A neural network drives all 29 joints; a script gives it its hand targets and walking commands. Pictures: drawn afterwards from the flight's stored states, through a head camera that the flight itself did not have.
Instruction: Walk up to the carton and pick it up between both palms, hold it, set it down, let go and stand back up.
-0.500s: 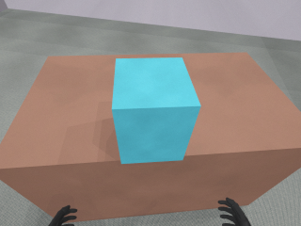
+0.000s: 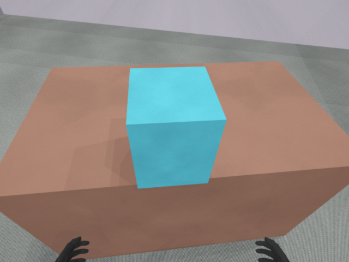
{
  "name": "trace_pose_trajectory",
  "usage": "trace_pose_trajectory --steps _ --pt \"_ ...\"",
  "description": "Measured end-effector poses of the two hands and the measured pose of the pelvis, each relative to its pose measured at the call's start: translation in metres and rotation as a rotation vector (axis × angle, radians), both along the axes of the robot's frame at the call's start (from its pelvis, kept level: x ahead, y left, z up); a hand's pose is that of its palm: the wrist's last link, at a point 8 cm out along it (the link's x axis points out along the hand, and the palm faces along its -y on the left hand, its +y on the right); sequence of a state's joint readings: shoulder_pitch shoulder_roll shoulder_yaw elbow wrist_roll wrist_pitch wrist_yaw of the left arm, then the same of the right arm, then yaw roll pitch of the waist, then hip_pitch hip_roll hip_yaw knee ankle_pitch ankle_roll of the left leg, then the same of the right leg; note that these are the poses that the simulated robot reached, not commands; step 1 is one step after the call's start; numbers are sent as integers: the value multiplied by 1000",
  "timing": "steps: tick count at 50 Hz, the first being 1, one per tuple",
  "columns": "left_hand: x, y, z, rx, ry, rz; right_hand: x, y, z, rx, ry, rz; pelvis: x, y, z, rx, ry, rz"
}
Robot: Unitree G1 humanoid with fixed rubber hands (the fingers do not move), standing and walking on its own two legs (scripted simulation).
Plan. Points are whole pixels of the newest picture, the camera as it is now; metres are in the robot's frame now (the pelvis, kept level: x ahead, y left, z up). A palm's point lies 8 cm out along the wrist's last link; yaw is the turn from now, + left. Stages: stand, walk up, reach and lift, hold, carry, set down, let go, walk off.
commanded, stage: stand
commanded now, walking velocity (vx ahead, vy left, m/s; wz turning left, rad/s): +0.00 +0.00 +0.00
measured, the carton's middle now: (170, 128) +0.45 +0.01 +0.06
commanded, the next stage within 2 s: none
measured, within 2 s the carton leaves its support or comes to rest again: neither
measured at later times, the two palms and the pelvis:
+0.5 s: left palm out of the picture +0.12 +0.24 -0.08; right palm out of the picture +0.12 -0.26 -0.08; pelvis -0.01 +0.00 +0.00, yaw +0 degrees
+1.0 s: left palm out of the picture +0.12 +0.24 -0.08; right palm out of the picture +0.10 -0.26 -0.09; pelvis -0.01 -0.01 +0.00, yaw -1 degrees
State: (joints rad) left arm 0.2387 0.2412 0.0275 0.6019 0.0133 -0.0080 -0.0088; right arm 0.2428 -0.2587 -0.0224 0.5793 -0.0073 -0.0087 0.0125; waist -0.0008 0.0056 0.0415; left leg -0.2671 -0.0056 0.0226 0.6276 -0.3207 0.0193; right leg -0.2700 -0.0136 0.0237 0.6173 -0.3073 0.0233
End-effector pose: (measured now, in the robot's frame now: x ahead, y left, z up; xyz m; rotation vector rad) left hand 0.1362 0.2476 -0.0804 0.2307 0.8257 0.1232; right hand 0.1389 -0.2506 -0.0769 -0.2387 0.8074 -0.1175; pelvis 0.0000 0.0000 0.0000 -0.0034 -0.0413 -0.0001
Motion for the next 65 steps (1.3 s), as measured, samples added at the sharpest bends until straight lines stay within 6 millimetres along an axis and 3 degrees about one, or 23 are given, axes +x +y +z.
trace_pose_trajectory --steps 23,49,65 --pt "-19 -4 -3 -2 30 4 -15 -7 -1 -2 12 -11 -6 -4 1 4 -3 -6" --pt "-15 -7 -3 4 37 -17 -36 -13 -9 -3 68 -35 -8 -6 2 4 3 -15" --pt "-14 -6 -4 8 53 -10 -29 -12 -9 1 64 -36 -2 -7 2 5 3 -20"
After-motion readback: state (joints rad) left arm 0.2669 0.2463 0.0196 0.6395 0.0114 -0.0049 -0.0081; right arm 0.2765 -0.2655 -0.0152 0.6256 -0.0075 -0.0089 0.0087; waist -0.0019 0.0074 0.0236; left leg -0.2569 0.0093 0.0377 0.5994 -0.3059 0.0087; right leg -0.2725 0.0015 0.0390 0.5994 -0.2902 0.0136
